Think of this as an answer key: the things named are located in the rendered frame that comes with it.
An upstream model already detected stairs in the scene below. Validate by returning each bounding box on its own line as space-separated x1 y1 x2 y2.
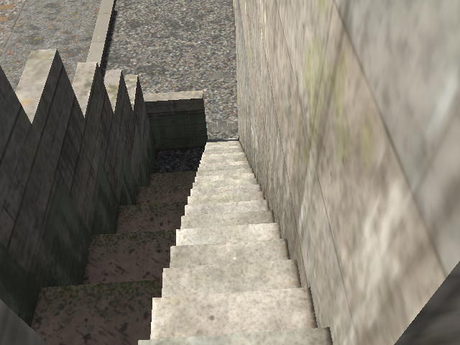
138 138 333 345

